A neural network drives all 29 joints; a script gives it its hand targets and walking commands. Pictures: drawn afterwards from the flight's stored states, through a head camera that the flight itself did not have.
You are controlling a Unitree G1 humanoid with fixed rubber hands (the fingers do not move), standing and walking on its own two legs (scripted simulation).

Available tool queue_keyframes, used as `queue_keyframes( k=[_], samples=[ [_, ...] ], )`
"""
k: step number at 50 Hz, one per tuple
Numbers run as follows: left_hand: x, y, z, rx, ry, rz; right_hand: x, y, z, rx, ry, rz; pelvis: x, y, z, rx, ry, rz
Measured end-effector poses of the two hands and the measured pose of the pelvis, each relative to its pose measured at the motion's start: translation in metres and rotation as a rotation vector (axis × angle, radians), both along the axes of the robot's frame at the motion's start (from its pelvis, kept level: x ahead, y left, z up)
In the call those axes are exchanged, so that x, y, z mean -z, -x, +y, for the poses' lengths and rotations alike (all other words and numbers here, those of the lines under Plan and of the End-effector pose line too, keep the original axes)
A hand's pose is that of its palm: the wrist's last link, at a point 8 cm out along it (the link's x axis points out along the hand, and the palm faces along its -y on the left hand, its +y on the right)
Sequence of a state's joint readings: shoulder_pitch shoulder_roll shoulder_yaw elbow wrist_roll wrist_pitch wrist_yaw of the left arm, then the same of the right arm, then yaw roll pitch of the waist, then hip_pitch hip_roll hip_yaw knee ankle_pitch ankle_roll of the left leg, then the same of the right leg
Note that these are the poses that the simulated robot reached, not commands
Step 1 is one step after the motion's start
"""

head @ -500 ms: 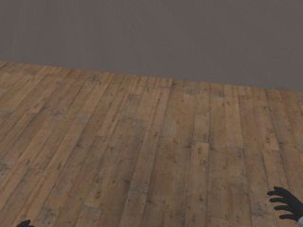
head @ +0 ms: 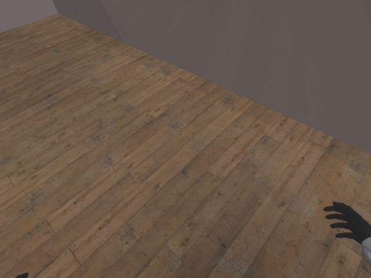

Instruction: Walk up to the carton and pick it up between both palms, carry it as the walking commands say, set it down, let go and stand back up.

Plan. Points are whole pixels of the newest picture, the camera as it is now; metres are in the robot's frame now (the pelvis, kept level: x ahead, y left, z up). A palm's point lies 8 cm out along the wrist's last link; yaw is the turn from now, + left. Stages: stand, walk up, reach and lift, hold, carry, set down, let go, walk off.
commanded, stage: walk up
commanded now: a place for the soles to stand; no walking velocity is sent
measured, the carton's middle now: out of the picture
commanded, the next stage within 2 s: none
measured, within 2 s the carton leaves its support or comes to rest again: neither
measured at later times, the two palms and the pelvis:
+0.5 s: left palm out of the picture -0.04 +0.46 -0.02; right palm (212, 127) +0.54 -0.03 -0.01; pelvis +0.16 +0.10 +0.01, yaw +30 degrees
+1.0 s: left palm out of the picture +0.06 +0.56 -0.01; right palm (139, 102) +0.71 +0.22 -0.05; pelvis +0.33 +0.28 +0.01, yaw +55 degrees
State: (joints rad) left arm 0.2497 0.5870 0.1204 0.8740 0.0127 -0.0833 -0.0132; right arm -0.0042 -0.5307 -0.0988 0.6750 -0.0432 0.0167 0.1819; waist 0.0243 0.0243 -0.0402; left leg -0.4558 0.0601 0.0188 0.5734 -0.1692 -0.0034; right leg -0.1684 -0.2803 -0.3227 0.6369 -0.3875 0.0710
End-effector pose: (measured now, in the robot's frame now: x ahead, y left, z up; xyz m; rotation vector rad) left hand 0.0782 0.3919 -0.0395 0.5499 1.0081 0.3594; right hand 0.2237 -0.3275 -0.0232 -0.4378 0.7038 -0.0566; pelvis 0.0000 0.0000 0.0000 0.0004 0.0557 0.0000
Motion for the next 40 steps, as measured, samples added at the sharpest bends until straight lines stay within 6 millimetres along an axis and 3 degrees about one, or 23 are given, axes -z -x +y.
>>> queue_keyframes(
  k=[4, 9, 11, 14, 19, 23, 27, 30, 36, 40],
  samples=[
    [0.007, -0.010, 0.006, -0.054, 0.044, -0.016, 0.004, -0.023, 0.027, -0.042, 0.017, 0.055, -0.005, -0.021, 0.012, -0.078, -0.001, 0.004],
    [0.008, -0.018, 0.000, -0.084, 0.059, -0.022, 0.018, -0.042, 0.044, -0.114, 0.021, 0.158, -0.009, -0.048, 0.015, -0.187, -0.014, -0.003],
    [0.007, -0.009, 0.002, -0.121, 0.038, -0.026, 0.026, -0.062, 0.051, -0.150, 0.019, 0.175, -0.006, -0.063, 0.017, -0.235, -0.019, -0.007],
    [-0.005, 0.013, 0.012, -0.218, 0.010, -0.037, 0.027, -0.105, 0.082, -0.229, 0.003, 0.188, -0.011, -0.085, 0.025, -0.323, 0.000, -0.008],
    [-0.022, 0.058, 0.037, -0.402, -0.034, -0.015, 0.014, -0.204, 0.157, -0.404, -0.025, 0.128, -0.016, -0.119, 0.049, -0.434, 0.007, -0.024],
    [-0.021, 0.100, 0.054, -0.552, -0.038, 0.063, -0.002, -0.283, 0.245, -0.535, -0.066, 0.024, -0.011, -0.143, 0.081, -0.500, 0.012, -0.033],
    [-0.006, 0.122, 0.076, -0.665, -0.013, 0.127, -0.010, -0.337, 0.338, -0.628, -0.098, -0.081, 0.003, -0.168, 0.126, -0.542, 0.001, -0.036],
    [0.006, 0.101, 0.093, -0.687, 0.028, 0.094, 0.004, -0.344, 0.369, -0.633, -0.074, -0.047, 0.004, -0.182, 0.151, -0.589, -0.017, -0.040],
    [0.012, 0.019, 0.122, -0.634, 0.093, -0.005, 0.038, -0.327, 0.363, -0.597, 0.014, 0.181, -0.008, -0.224, 0.184, -0.691, -0.040, -0.034],
    [0.005, -0.017, 0.146, -0.627, 0.057, -0.027, 0.050, -0.349, 0.368, -0.607, 0.034, 0.240, -0.006, -0.262, 0.206, -0.745, -0.043, -0.028]
  ],
)
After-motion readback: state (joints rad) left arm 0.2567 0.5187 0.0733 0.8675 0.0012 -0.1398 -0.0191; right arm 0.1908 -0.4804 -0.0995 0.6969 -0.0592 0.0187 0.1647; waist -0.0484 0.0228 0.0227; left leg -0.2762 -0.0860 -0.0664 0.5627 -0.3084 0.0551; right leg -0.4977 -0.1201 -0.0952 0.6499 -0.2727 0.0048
